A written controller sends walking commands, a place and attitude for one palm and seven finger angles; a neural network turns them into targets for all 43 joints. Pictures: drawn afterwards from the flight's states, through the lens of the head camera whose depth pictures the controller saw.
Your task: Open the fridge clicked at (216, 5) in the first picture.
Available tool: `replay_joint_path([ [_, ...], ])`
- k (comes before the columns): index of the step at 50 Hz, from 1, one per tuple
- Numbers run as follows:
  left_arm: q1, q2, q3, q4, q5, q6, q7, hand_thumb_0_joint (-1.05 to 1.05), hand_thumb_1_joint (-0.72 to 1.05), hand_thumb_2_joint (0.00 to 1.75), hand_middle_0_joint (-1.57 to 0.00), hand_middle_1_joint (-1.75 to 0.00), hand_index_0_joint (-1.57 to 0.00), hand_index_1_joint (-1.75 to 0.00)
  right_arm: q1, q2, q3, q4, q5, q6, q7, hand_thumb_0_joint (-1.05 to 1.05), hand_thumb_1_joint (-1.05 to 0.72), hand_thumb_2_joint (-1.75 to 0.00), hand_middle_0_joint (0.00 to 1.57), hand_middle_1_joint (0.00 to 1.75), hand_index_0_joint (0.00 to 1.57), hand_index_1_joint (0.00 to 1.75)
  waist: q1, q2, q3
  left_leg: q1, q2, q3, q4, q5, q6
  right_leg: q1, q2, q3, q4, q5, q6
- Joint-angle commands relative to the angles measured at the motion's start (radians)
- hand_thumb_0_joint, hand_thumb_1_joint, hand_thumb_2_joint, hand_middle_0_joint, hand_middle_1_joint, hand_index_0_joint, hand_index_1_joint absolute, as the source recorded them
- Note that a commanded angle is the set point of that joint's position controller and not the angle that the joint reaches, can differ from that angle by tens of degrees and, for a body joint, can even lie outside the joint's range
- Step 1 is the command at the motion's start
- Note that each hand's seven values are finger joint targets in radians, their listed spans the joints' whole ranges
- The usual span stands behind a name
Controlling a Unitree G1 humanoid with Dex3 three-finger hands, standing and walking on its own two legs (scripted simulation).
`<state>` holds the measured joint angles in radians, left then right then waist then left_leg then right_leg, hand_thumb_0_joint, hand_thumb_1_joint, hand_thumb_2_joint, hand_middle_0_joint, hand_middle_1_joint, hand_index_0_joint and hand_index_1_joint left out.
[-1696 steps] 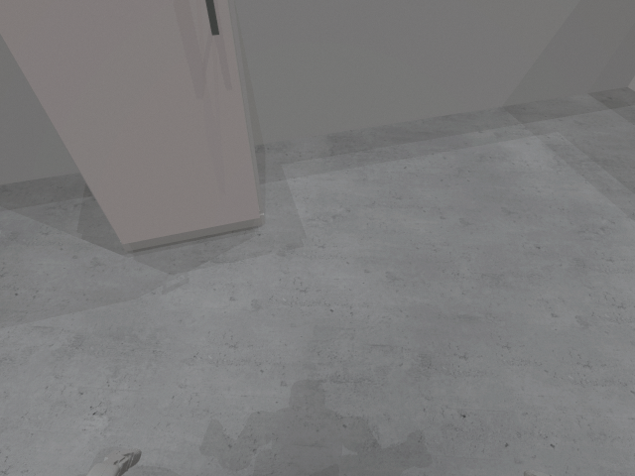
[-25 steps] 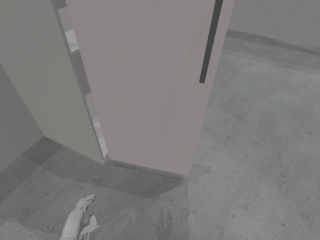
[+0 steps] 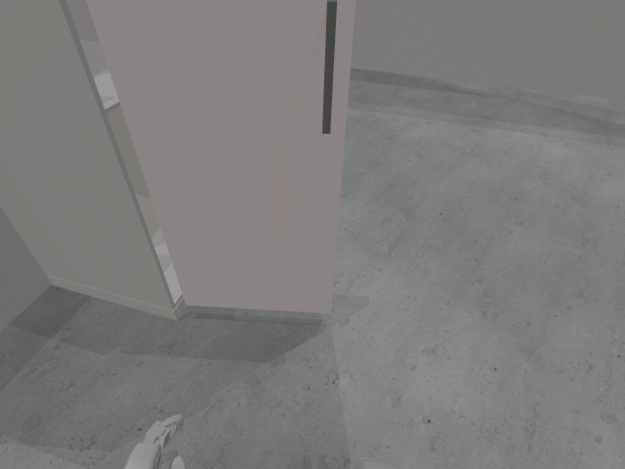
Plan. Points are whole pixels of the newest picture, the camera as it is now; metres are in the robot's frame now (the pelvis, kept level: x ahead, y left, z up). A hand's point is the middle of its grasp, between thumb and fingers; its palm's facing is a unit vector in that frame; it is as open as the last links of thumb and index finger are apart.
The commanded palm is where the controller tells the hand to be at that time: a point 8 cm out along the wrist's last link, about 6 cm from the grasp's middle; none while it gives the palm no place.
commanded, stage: stop stepping back and stand still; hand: right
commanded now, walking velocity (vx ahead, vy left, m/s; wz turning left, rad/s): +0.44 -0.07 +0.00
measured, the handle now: (329, 70) +0.82 -0.05 +0.21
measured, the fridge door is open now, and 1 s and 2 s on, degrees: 76 76 76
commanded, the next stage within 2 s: let the arm hang, fingers relaxed in 0.72 s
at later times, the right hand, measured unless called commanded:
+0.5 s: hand out of the picture +0.11 -0.25 +0.18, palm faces +0.43 +0.77 -0.46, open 7.4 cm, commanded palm +0.06 -0.29 +0.19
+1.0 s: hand out of the picture +0.12 -0.22 -0.06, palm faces +0.02 +0.92 -0.38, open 7.4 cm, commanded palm none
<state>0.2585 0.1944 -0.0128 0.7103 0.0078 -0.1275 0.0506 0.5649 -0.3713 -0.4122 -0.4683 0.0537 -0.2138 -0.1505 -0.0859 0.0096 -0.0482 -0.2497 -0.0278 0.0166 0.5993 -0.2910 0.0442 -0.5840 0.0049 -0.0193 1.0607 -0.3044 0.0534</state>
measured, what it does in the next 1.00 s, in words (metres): steps on the spot: right foot, then left foot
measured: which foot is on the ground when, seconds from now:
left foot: down 0.00-0.12, up 0.14-0.44, down 0.46-1.00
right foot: up 0.00-0.10, down 0.12-0.46, up 0.48-0.74, down 0.76-1.00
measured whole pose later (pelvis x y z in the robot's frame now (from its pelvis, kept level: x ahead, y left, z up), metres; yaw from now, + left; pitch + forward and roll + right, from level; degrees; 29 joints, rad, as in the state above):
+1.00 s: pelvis -0.09 -0.01 -0.01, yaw +3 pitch -2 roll -2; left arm 0.17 0.24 -0.01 0.75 0.02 0.00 -0.01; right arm 0.23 -0.27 -0.07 0.42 -0.02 0.04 -0.01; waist 0.03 -0.05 -0.02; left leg -0.35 0.03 0.02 0.71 -0.28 0.02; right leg -0.37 -0.02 -0.08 0.66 -0.28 0.01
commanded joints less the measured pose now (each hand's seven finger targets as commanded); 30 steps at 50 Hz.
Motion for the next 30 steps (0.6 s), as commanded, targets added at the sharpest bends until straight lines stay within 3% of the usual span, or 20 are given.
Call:
replay_joint_path([
  [1,-0.126,0.132,0.043,-0.162,-0.010,-0.074,0.051,0.00,0.90,0.90,-0.20,-0.30,-0.20,-0.30,-0.402,-0.162,-0.008,0.008,-0.032,-0.028,-0.026,0.00,-0.90,-0.90,0.20,0.30,0.20,0.30,0.093,0.073,0.061,-0.179,0.207,-0.250,-0.350,-0.225,0.036,0.280,-0.032,-0.001,-0.349,-0.116,-0.064],
  [3,-0.110,0.139,0.047,-0.173,-0.001,-0.084,0.057,0.00,0.90,0.90,-0.20,-0.30,-0.20,-0.30,-0.444,-0.154,0.026,-0.033,-0.045,-0.020,-0.037,0.00,-0.90,-0.90,0.20,0.30,0.20,0.30,0.086,0.059,0.025,-0.162,0.199,-0.272,-0.339,-0.310,0.040,0.406,-0.001,-0.051,-0.544,-0.174,-0.096],
  [4,-0.103,0.145,0.048,-0.186,0.001,-0.091,0.062,0.00,0.90,0.90,-0.20,-0.30,-0.20,-0.30,-0.419,-0.143,0.036,-0.051,-0.046,-0.016,-0.040,0.00,-0.90,-0.90,0.20,0.30,0.20,0.30,0.090,0.035,0.019,-0.145,0.170,-0.242,-0.288,-0.318,0.036,0.439,-0.014,-0.069,-0.641,-0.196,-0.104],
  [5,-0.093,0.170,0.054,-0.204,0.004,-0.094,0.062,0.00,0.90,0.90,-0.20,-0.30,-0.20,-0.30,-0.414,-0.156,0.024,-0.107,-0.041,-0.024,-0.042,0.00,-0.90,-0.90,0.20,0.30,0.20,0.30,0.094,-0.082,0.006,-0.214,0.115,-0.207,-0.153,-0.321,0.018,0.492,-0.097,0.045,-0.714,-0.278,-0.143],
  [6,-0.104,0.193,0.058,-0.233,-0.001,-0.088,0.056,0.00,0.90,0.90,-0.20,-0.30,-0.20,-0.30,-0.398,-0.157,0.015,-0.165,-0.034,-0.034,-0.046,0.00,-0.90,-0.90,0.20,0.30,0.20,0.30,0.094,-0.274,0.023,-0.328,0.022,-0.089,0.071,-0.214,-0.018,0.529,-0.259,0.284,-0.819,-0.373,-0.195],
  [7,-0.119,0.173,0.053,-0.251,-0.009,-0.081,0.050,0.00,0.90,0.90,-0.20,-0.30,-0.20,-0.30,-0.379,-0.185,-0.007,-0.207,-0.040,-0.042,-0.049,0.00,-0.90,-0.90,0.20,0.30,0.20,0.30,0.098,-0.334,0.057,-0.409,-0.005,0.018,0.272,-0.171,-0.046,0.489,-0.375,0.370,-0.911,-0.409,-0.222],
  [8,-0.139,0.135,0.043,-0.224,-0.001,-0.077,0.048,0.00,0.90,0.90,-0.20,-0.30,-0.20,-0.30,-0.332,-0.240,-0.053,-0.229,-0.042,-0.052,-0.043,0.00,-0.90,-0.90,0.20,0.30,0.20,0.30,0.104,-0.329,0.050,-0.374,0.020,-0.027,0.418,-0.151,-0.040,0.376,-0.389,0.395,-0.945,-0.515,-0.234],
  [9,-0.134,0.143,0.062,-0.223,0.000,-0.076,0.039,0.00,0.90,0.90,-0.20,-0.30,-0.20,-0.30,-0.282,-0.290,-0.117,-0.259,-0.042,-0.063,-0.033,0.00,-0.90,-0.90,0.20,0.30,0.20,0.30,0.097,-0.279,0.043,-0.339,0.013,-0.040,0.500,-0.125,-0.043,0.300,-0.388,0.405,-0.948,-0.550,-0.240],
  [11,-0.147,0.140,0.065,-0.229,-0.014,-0.077,0.018,0.00,0.90,0.90,-0.20,-0.30,-0.20,-0.30,-0.159,-0.194,-0.080,-0.224,-0.036,-0.041,-0.021,0.00,-0.90,-0.90,0.20,0.30,0.20,0.30,0.098,-0.162,0.090,-0.320,0.040,-0.025,0.544,-0.055,-0.050,0.215,-0.361,0.287,-0.948,-0.494,-0.246],
  [12,-0.151,0.142,0.066,-0.236,-0.018,-0.072,0.016,0.00,0.90,0.90,-0.20,-0.30,-0.20,-0.30,-0.141,-0.173,-0.072,-0.231,-0.037,-0.037,-0.023,0.00,-0.90,-0.90,0.20,0.30,0.20,0.30,0.091,-0.178,0.091,-0.295,0.039,0.011,0.501,-0.037,-0.052,0.211,-0.324,0.208,-0.936,-0.461,-0.219],
  [14,-0.147,0.135,0.064,-0.243,-0.019,-0.064,0.024,0.00,0.90,0.90,-0.20,-0.30,-0.20,-0.30,-0.102,-0.193,-0.102,-0.215,-0.031,-0.039,-0.030,0.00,-0.90,-0.90,0.20,0.30,0.20,0.30,0.089,-0.219,0.074,-0.229,0.035,0.065,0.348,-0.039,-0.052,0.220,-0.288,0.129,-0.928,-0.441,-0.182],
  [19,-0.112,0.141,0.059,-0.236,-0.009,-0.035,0.050,0.00,0.90,0.90,-0.20,-0.30,-0.20,-0.30,-0.085,-0.184,-0.104,-0.134,-0.023,-0.024,-0.046,0.00,-0.90,-0.90,0.20,0.30,0.20,0.30,0.104,-0.245,0.018,0.023,-0.015,0.182,-0.066,-0.143,-0.036,0.243,-0.239,0.033,-0.801,-0.363,-0.145],
  [20,-0.119,0.145,0.061,-0.234,-0.009,-0.029,0.050,0.00,0.90,0.90,-0.20,-0.30,-0.20,-0.30,-0.093,-0.182,-0.096,-0.118,-0.024,-0.020,-0.047,0.00,-0.90,-0.90,0.20,0.30,0.20,0.30,0.095,-0.220,0.007,0.118,-0.005,0.160,-0.131,-0.136,-0.023,0.176,-0.217,0.006,-0.712,-0.390,-0.134],
  [21,-0.108,0.143,0.065,-0.224,-0.009,-0.021,0.048,0.00,0.90,0.90,-0.20,-0.30,-0.20,-0.30,-0.093,-0.190,-0.098,-0.101,-0.031,-0.017,-0.049,0.00,-0.90,-0.90,0.20,0.30,0.20,0.30,0.092,-0.132,-0.014,0.213,0.059,0.055,-0.168,-0.162,0.020,0.075,-0.176,-0.028,-0.546,-0.386,-0.121],
  [22,-0.109,0.128,0.070,-0.224,-0.009,-0.010,0.043,0.00,0.90,0.90,-0.20,-0.30,-0.20,-0.30,-0.109,-0.213,-0.102,-0.088,-0.039,-0.013,-0.049,0.00,-0.90,-0.90,0.20,0.30,0.20,0.30,0.088,0.091,-0.011,0.251,0.235,-0.277,-0.281,-0.331,0.115,-0.079,-0.086,-0.091,-0.272,-0.326,-0.092],
  [23,-0.135,0.130,0.069,-0.230,-0.010,-0.020,0.042,0.00,0.90,0.90,-0.20,-0.30,-0.20,-0.30,-0.160,-0.253,-0.114,-0.115,-0.033,-0.026,-0.048,0.00,-0.90,-0.90,0.20,0.30,0.20,0.30,0.065,0.248,0.029,0.227,0.415,-0.565,-0.410,-0.326,0.198,-0.183,-0.034,-0.057,-0.029,-0.257,-0.067],
  [24,-0.150,0.153,0.068,-0.215,0.009,-0.029,0.039,0.00,0.90,0.90,-0.20,-0.30,-0.20,-0.30,-0.194,-0.268,-0.139,-0.125,-0.027,-0.048,-0.047,0.00,-0.90,-0.90,0.20,0.30,0.20,0.30,0.077,0.147,0.061,0.182,0.432,-0.528,-0.415,-0.175,0.201,-0.186,-0.062,0.004,0.070,-0.186,-0.051],
  [25,-0.136,0.133,0.061,-0.200,0.001,-0.035,0.029,0.00,0.90,0.90,-0.20,-0.30,-0.20,-0.30,-0.219,-0.239,-0.112,-0.150,-0.030,-0.060,-0.042,0.00,-0.90,-0.90,0.20,0.30,0.20,0.30,0.088,0.156,-0.012,0.206,0.399,-0.469,-0.372,-0.174,0.189,-0.158,-0.075,0.028,0.091,-0.145,-0.048],
  [26,-0.121,0.128,0.060,-0.185,-0.002,-0.032,0.025,0.00,0.90,0.90,-0.20,-0.30,-0.20,-0.30,-0.179,-0.218,-0.107,-0.111,-0.032,-0.058,-0.039,0.00,-0.90,-0.90,0.20,0.30,0.20,0.30,0.097,0.117,-0.010,0.122,0.354,-0.389,-0.371,-0.270,0.159,-0.088,-0.083,0.020,0.083,-0.106,-0.044],
  [30,-0.160,0.135,0.065,-0.186,-0.010,-0.014,0.038,0.00,0.90,0.90,-0.20,-0.30,-0.20,-0.30,-0.171,-0.250,-0.125,-0.171,-0.029,-0.080,-0.028,0.00,-0.90,-0.90,0.20,0.30,0.20,0.30,0.102,0.113,0.082,-0.127,0.311,-0.173,-0.411,-0.295,0.107,0.116,-0.111,-0.023,-0.108,-0.033,-0.050],
])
